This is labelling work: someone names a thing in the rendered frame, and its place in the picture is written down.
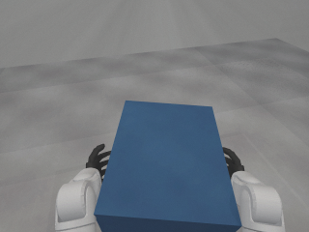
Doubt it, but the left robot forearm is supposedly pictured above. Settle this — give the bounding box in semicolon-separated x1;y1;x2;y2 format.
55;167;102;232

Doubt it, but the robot right hand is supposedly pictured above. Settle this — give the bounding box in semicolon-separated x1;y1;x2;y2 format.
222;147;245;180

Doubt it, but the right robot forearm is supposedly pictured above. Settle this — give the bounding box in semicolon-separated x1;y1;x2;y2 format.
231;171;286;232

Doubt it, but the robot left hand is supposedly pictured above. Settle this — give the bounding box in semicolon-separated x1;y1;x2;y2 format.
86;144;111;183

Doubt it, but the carton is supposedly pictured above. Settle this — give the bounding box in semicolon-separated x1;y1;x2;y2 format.
94;101;242;232

